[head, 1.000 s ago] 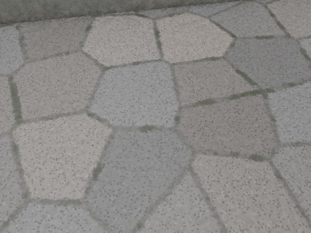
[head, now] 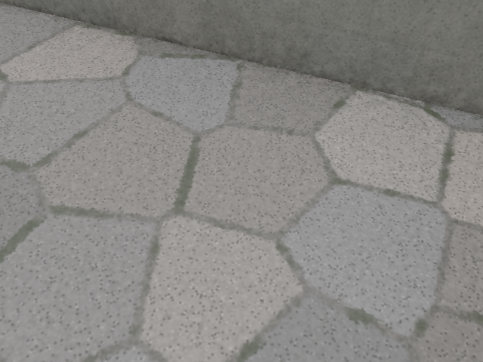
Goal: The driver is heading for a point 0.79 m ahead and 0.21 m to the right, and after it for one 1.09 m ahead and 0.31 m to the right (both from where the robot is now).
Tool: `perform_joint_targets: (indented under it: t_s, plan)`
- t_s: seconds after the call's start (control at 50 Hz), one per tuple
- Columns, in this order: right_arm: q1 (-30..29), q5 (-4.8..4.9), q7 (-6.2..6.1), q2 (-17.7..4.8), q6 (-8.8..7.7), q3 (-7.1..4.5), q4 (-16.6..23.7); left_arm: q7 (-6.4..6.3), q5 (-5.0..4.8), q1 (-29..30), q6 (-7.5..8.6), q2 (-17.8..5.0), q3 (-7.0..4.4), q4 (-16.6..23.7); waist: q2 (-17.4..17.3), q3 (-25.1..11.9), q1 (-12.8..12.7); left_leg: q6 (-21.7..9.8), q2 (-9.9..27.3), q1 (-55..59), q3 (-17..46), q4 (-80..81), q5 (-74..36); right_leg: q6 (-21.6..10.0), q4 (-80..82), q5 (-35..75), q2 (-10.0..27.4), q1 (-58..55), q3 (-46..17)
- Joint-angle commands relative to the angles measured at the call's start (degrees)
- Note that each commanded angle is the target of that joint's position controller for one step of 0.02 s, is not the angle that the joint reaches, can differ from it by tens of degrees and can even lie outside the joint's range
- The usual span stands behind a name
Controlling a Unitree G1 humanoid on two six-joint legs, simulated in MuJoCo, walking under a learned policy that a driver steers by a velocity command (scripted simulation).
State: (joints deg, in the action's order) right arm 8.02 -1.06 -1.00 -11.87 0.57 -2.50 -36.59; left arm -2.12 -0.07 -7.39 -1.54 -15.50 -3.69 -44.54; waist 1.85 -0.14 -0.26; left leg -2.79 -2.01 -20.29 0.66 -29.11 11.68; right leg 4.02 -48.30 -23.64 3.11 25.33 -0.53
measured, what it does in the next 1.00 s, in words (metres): walks ahead: right foot, then right foot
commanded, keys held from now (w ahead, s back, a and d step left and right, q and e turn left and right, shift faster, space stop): no key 0.20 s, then w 0.80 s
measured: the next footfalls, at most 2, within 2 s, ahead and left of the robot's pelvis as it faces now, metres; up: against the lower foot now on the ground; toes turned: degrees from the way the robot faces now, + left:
right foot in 0.08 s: +0.03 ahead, -0.15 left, +0.00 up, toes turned -1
right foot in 0.88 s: +0.41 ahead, -0.15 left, +0.00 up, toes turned -2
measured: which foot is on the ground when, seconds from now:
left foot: down 0.00-0.90, up 0.92-1.00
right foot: up 0.00-0.06, down 0.08-0.44, up 0.46-0.86, down 0.88-1.00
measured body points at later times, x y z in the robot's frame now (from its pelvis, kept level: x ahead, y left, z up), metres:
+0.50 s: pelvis +0.06 +0.00 -0.01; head +0.06 +0.02 +0.44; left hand +0.14 +0.26 -0.15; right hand +0.13 -0.27 -0.12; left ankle +0.03 +0.09 -0.74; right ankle -0.01 -0.14 -0.70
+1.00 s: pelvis +0.29 -0.07 -0.01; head +0.33 -0.07 +0.44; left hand +0.46 +0.19 -0.10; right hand +0.34 -0.34 -0.14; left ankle +0.17 +0.08 -0.64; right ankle +0.37 -0.15 -0.74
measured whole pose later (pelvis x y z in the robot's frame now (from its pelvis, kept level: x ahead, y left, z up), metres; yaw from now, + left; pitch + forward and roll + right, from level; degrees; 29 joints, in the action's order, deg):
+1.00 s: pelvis +0.29 -0.07 -0.01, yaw +0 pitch +2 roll +0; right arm 20.3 1.5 -0.6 -15.4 -4.6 -3.5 -47.0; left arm 1.9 -0.2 -7.1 4.7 -14.6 -2.8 -44.0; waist -1.3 1.7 1.1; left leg -1.4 2.0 -21.6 2.8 -68.8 21.6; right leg -4.0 -30.3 -9.3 -2.2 23.2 3.3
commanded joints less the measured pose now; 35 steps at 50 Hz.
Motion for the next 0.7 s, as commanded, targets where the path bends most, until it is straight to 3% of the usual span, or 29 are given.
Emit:
perform_joint_targets:
  t_s: [0.02,0.06,0.08,0.1,0.12,0.14,0.16,0.2,0.22,0.26,0.3,0.36,0.38,0.42,0.44,0.46,0.48,0.5,0.54,0.56,0.6,0.66,0.7]
  plan:
    - [-0.8,0.05,-0.27,-7.5,-0.45,-1.93,2.7,0.29,-0.19,-0.2,0.58,-3.2,-0.3,3.0,-10.5,-7.6,0.3,-10.4,13.8,7.5,12.8,6.5,-16.4,-0.5,9.6,2.4,-0.3,-5.8,0.3]
    - [-0.8,0.74,-0.07,-6.0,-0.37,-1.27,1.6,0.92,0.62,-2.9,0.89,-2.5,0.11,1.6,-8.9,-6.3,-1.7,-7.1,11.4,4.2,11.8,5.7,-8.2,-2.3,22.7,14.3,-0.9,-13.7,0.9]
    - [1.1,0.45,0.07,-5.1,-0.7,-1.01,0.9,1.08,1.73,-3.5,1.02,-4.3,-0.01,1.5,-6.0,-6.2,-0.8,-4.0,9.1,1.9,10.8,4.4,-2.1,-3.5,23.3,20.1,1.9,-17.3,-2.5]
    - [3.2,-0.37,0.47,-5.2,-1.14,-1.18,0.7,1.03,1.97,-3.2,1.02,-7.8,-0.62,1.9,0.4,-5.2,2.1,-1.7,5.1,-0.6,7.5,2.0,4.4,-5.5,21.6,24.7,5.4,-17.7,-4.8]
    - [3.5,-0.63,0.64,-4.4,-1.31,-1.12,0.8,1.32,1.07,-1.0,1.14,-6.9,-0.77,1.1,8.0,-4.1,3.5,0.5,2.2,3.3,3.2,2.3,5.0,-7.8,23.2,11.8,5.8,-10.1,-5.8]
    - [-0.1,-0.69,0.46,-6.4,-1.14,-1.54,0.6,1.6,1.07,0.8,1.58,-3.9,-0.01,1.9,6.2,-1.8,1.6,1.3,2.2,6.3,3.0,0.8,2.9,-7.2,25.1,4.7,4.1,-5.5,-5.5]
    - [-1.7,-0.29,0.2,-6.6,-0.88,-1.89,0.9,1.46,1.45,0.9,2.0,-3.2,0.27,1.6,5.1,-1.2,1.2,0.9,2.4,7.3,3.0,0.2,1.4,-6.0,25.4,3.2,3.4,-4.2,-4.7]
    - [-1.2,-0.19,-0.11,-5.7,-0.28,-1.86,0.5,1.1,1.21,0.0,2.81,-3.5,0.38,1.1,3.4,-0.4,0.7,0.0,3.0,6.9,4.0,0.6,-0.7,-4.8,24.4,5.1,2.3,-4.9,-3.4]
    - [-0.2,-0.12,-0.11,-5.2,-0.2,-1.86,-0.2,0.83,1.01,-2.2,2.89,-3.5,0.35,0.3,2.4,-1.4,0.4,-0.5,2.4,6.5,3.5,0.5,4.9,-5.0,24.1,0.7,1.6,-6.0,-2.7]
    - [1.3,0.65,-0.09,-5.7,-0.47,-2.35,-0.9,0.35,0.3,-4.7,2.54,-5.2,-0.28,-0.2,2.2,1.0,-0.3,-1.2,0.5,1.5,1.6,-1.5,19.5,-7.3,24.3,-12.1,1.7,-5.5,-4.0]
    - [1.6,1.39,0.16,-5.1,-1.77,-2.45,-1.0,0.08,-0.13,-6.5,2.87,-6.0,-0.55,0.1,3.1,4.3,-1.1,-1.5,0.2,-4.1,0.4,-4.8,22.6,-10.3,27.3,-20.3,5.0,-6.0,-9.5]
    - [1.8,2.26,1.09,-3.8,-4.2,-2.49,-1.3,0.28,-1.1,-7.5,3.83,-8.1,-1.28,-0.5,8.6,6.5,-0.4,-1.7,0.5,-6.0,-3.3,-12.7,12.8,-15.8,33.9,-23.5,13.9,-7.1,-22.1]
    - [2.7,2.39,1.32,-3.8,-4.71,-2.57,-1.7,0.51,-1.37,-6.4,3.99,-7.7,-1.15,-0.2,8.1,6.9,0.4,-2.6,1.0,-3.4,-2.9,-10.7,12.5,-15.7,33.5,-21.0,13.7,-5.4,-21.5]
    - [10.1,2.26,1.51,-4.5,-5.22,-3.17,-4.6,1.2,-1.59,-1.8,4.19,-5.5,-0.45,1.0,5.7,5.5,4.4,-4.2,1.5,10.0,-1.2,-1.8,10.8,-12.0,26.9,-12.1,8.4,1.2,-13.2]
    - [14.7,1.78,1.32,-8.2,-5.52,-4.27,-6.0,1.29,-1.69,0.3,4.78,-2.7,0.41,2.6,-3.2,4.6,5.4,-6.8,6.7,15.1,10.3,4.4,16.9,-7.9,14.5,-4.4,1.5,7.1,-4.1]
    - [20.4,1.65,1.83,-13.3,-5.89,-5.68,-6.7,1.04,-1.68,1.9,6.05,-2.4,0.45,4.6,-16.8,2.3,6.8,-13.2,17.3,23.0,31.7,14.3,18.8,-4.5,-4.5,0.8,-4.6,15.7,2.9]
    - [22.1,0.96,1.98,-12.2,-6.38,-4.93,-6.5,0.99,-1.8,3.6,6.98,-4.9,-0.25,5.5,-16.8,2.0,7.4,-17.5,23.1,27.0,42.4,17.6,12.8,-5.0,-16.1,-7.7,-4.4,24.5,-2.7]
    - [20.2,0.84,1.75,-10.2,-6.81,-4.05,-6.0,1.41,-2.28,1.8,7.51,-5.3,-0.62,4.8,-11.4,2.2,5.1,-16.6,22.7,28.8,38.2,15.2,8.4,-6.4,-22.1,-5.9,-1.8,28.0,-4.6]
    - [17.1,1.1,1.49,-8.8,-6.65,-3.36,-5.2,2.2,-1.76,1.1,7.73,-3.5,-0.18,3.8,-4.7,1.6,3.3,-12.9,19.6,27.6,27.7,15.5,3.0,-8.1,-21.1,3.2,1.7,29.1,-4.3]
    - [16.1,1.04,1.41,-7.2,-6.3,-2.67,-5.3,2.61,-1.34,1.6,7.49,-3.4,-0.38,3.7,-4.6,1.8,2.7,-11.0,17.7,25.3,22.7,16.7,-1.5,-8.0,-18.1,6.6,3.1,26.7,-3.8]
    - [17.1,1.28,1.15,-6.1,-5.65,-2.23,-6.0,3.53,-1.17,2.2,6.91,-2.1,-0.08,3.7,-6.2,2.0,2.5,-9.6,14.9,22.9,15.7,18.8,-7.7,-6.6,-12.1,10.9,3.1,23.3,-1.4]
    - [18.2,1.62,0.26,-8.0,-5.11,-2.52,-6.7,4.0,-0.72,7.8,6.65,0.3,1.0,5.5,-5.3,3.3,3.7,-8.7,12.6,19.2,8.9,20.3,-11.8,-4.5,1.2,18.1,1.5,18.9,1.1]
    - [18.9,1.58,-0.07,-9.7,-4.93,-2.81,-7.3,4.39,-1.02,10.9,6.83,0.4,1.34,6.5,-6.6,3.6,4.5,-8.2,12.0,16.7,6.3,20.6,-11.3,-3.9,8.9,22.6,-0.1,13.9,2.3]
Keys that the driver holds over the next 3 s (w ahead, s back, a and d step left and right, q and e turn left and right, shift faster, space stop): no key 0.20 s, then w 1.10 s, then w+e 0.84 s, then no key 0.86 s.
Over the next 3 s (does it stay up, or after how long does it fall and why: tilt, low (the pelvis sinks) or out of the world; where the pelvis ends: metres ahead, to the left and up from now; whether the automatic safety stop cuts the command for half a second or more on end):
stays up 1.12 -0.25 0.00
